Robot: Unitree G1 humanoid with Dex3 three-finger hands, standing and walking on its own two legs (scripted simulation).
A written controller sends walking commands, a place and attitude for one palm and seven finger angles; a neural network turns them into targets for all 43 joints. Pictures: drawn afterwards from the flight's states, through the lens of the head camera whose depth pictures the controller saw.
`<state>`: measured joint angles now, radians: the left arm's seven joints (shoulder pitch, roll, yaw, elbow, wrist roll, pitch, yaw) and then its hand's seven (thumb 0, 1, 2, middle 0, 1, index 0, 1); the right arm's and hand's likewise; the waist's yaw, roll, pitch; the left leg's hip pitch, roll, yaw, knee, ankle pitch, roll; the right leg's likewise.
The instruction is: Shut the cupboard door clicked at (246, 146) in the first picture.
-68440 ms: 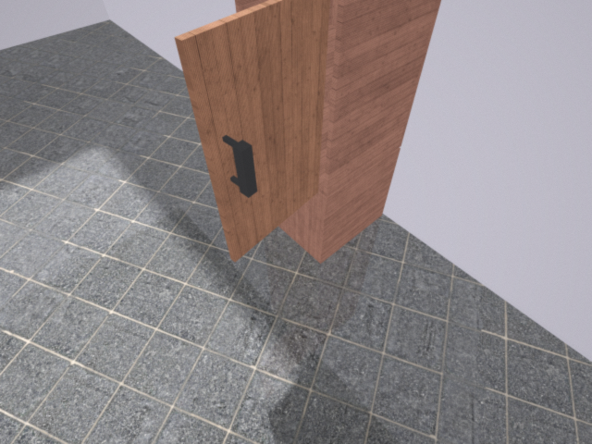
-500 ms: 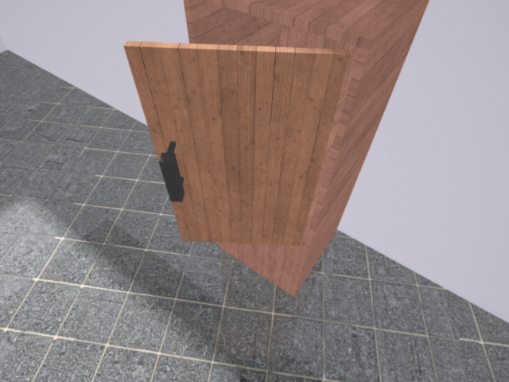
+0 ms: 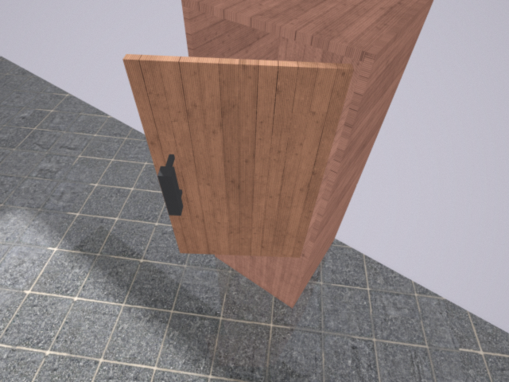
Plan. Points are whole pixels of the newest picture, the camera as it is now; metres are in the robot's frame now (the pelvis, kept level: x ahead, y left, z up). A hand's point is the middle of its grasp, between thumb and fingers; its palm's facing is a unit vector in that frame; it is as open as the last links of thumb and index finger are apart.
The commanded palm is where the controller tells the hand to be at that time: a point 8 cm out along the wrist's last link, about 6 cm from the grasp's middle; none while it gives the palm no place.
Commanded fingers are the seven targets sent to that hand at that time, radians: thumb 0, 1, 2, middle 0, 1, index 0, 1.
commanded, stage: raise the hand and make a fist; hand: left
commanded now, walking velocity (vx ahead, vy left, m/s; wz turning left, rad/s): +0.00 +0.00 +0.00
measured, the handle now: (173, 184) +0.49 +0.20 -0.01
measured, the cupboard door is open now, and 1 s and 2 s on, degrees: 33 33 33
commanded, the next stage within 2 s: bring the fist close to the handle in 1.92 s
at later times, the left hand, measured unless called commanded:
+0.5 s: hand out of the picture +0.09 +0.17 -0.08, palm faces +0.18 -0.98 -0.05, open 5.8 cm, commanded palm +0.10 +0.21 -0.05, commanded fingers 0.00 0.90 0.90 -0.66 -0.80 -0.66 -0.80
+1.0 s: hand (139, 367) +0.15 +0.18 -0.04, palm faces +0.03 -1.00 -0.03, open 3.5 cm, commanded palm +0.13 +0.23 -0.03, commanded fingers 0.00 0.90 0.90 -1.12 -1.30 -1.12 -1.30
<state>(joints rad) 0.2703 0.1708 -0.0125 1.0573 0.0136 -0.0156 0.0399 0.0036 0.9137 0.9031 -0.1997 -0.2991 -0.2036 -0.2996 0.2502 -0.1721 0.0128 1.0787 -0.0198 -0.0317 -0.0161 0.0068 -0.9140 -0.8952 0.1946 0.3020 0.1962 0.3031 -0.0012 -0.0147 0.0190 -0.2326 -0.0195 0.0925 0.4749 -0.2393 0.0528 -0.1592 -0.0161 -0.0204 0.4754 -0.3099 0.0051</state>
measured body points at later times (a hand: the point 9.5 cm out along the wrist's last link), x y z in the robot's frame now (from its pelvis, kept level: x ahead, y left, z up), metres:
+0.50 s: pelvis -0.05 -0.05 -0.11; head +0.00 -0.03 +0.34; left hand +0.08 +0.23 -0.07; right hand +0.21 -0.27 -0.14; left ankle +0.01 +0.08 -0.74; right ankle -0.03 -0.12 -0.74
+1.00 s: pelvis -0.04 -0.02 -0.09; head +0.02 +0.00 +0.35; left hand +0.15 +0.24 -0.04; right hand +0.13 -0.27 -0.17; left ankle +0.01 +0.08 -0.74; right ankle -0.03 -0.12 -0.74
